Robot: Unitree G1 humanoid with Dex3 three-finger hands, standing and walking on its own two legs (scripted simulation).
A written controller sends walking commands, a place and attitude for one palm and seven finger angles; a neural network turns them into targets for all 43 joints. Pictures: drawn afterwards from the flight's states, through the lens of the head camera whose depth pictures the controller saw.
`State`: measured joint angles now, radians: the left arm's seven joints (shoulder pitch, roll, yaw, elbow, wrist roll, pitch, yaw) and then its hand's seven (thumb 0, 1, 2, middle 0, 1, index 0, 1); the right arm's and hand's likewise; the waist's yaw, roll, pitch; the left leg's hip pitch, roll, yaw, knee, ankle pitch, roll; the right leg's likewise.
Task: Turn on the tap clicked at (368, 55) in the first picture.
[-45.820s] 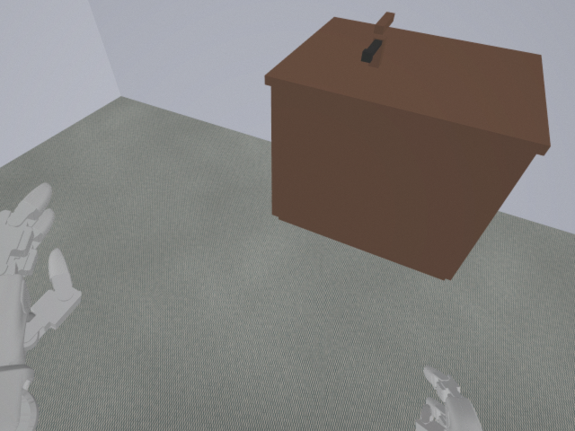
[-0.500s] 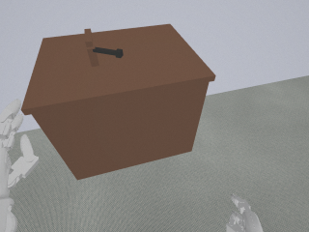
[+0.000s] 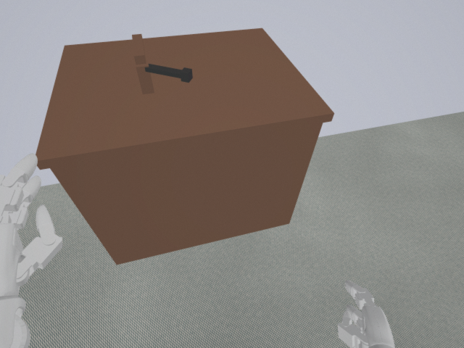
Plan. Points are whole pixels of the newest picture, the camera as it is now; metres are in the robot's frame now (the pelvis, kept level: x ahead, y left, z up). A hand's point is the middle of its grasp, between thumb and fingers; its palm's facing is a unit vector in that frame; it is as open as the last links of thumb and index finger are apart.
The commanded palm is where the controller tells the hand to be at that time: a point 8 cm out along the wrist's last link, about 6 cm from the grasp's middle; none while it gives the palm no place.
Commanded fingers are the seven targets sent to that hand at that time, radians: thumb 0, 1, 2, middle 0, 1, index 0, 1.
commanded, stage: stand and check the lever's angle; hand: left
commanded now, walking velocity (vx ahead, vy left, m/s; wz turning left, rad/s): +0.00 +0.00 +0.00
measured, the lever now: (186, 75) +0.79 +0.19 +0.06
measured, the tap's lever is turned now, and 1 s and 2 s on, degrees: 57 57 57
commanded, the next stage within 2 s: take the last steps up to it in 0.12 s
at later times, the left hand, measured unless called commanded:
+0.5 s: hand (60, 236) +0.22 +0.24 +0.15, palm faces +0.45 -0.82 -0.36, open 7.4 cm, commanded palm +0.16 +0.27 +0.17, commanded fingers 0.00 0.90 0.90 -0.20 -0.30 -0.20 -0.30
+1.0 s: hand (149, 163) +0.34 +0.16 +0.16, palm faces +0.27 -0.83 -0.49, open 7.4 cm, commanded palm +0.29 +0.22 +0.17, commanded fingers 0.00 0.90 0.90 -0.20 -0.30 -0.20 -0.30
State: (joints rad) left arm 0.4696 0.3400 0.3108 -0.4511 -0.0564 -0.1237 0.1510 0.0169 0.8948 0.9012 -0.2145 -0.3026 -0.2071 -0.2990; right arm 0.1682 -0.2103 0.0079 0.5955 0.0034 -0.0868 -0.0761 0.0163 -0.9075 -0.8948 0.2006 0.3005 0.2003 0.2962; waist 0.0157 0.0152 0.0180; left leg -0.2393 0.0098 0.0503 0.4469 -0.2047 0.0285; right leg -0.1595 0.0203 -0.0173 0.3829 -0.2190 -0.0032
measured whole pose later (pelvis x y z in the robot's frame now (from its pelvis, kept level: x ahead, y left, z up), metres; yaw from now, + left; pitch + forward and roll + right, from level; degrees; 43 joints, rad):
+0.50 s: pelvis +0.00 -0.01 -0.01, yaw +0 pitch -1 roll -1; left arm 0.43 0.33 0.32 -0.43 -0.03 -0.10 0.18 0.02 0.90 0.90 -0.21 -0.30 -0.21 -0.30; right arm 0.21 -0.18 0.03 0.61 0.00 -0.08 -0.08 0.02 -0.91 -0.89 0.20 0.30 0.20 0.30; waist 0.01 0.03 0.00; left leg -0.27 0.02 0.06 0.54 -0.26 0.03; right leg -0.21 0.03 -0.01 0.51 -0.30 -0.02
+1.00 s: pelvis +0.10 -0.05 -0.02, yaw -5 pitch -1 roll -1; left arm 0.49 0.42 0.37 -0.55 -0.04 -0.14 0.15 0.02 0.89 0.90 -0.21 -0.30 -0.21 -0.30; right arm 0.24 -0.18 0.02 0.59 0.02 -0.11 -0.05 0.02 -0.91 -0.89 0.20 0.30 0.20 0.30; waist -0.03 0.05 0.08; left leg -0.25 0.11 0.09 0.79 -0.45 0.00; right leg -0.33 -0.01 -0.13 0.59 -0.21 -0.04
